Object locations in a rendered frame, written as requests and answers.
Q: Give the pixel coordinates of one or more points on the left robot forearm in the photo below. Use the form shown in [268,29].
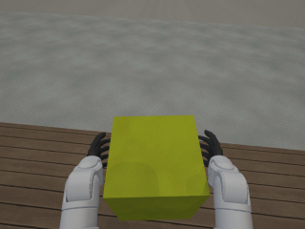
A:
[81,195]

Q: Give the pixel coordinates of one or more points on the robot left hand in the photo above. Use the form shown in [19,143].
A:
[95,149]

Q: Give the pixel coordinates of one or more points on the right robot forearm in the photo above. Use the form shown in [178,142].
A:
[231,195]

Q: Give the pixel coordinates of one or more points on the robot right hand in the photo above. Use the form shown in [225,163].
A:
[213,146]

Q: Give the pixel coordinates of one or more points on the carton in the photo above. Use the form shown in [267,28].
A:
[155,168]

